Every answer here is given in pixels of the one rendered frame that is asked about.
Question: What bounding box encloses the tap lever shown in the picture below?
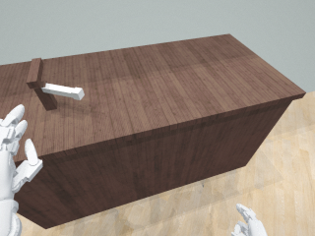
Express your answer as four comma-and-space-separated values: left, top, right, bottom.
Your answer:
41, 83, 85, 100

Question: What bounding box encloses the left robot forearm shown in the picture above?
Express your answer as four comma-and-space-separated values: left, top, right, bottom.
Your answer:
0, 199, 23, 236

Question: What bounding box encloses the counter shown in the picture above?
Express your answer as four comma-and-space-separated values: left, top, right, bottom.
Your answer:
0, 33, 306, 229

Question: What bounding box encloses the right robot hand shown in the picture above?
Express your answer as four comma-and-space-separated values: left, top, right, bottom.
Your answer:
231, 204, 268, 236

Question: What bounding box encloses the left robot hand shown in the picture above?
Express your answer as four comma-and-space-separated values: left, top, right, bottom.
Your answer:
0, 104, 43, 201

